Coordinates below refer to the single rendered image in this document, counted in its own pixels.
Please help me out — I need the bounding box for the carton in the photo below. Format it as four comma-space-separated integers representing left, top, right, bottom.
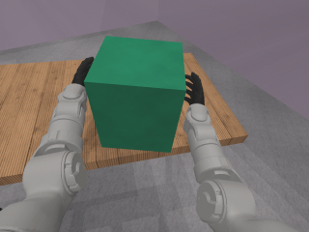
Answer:
83, 36, 186, 153

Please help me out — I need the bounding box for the robot right hand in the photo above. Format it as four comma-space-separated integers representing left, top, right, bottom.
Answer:
184, 72, 205, 105

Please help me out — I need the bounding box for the robot left forearm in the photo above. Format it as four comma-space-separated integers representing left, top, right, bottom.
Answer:
22, 83, 88, 194

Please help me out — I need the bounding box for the robot right forearm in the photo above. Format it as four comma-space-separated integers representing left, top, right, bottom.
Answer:
183, 103, 244, 185

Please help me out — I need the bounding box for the robot left hand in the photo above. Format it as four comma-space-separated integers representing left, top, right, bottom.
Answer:
71, 56, 95, 87

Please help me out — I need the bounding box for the right robot upper arm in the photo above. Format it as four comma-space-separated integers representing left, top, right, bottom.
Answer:
195, 178, 300, 232

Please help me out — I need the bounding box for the left robot upper arm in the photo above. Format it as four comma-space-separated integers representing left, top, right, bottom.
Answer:
0, 150, 88, 232

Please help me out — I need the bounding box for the table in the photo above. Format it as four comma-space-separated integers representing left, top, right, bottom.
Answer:
0, 52, 248, 211

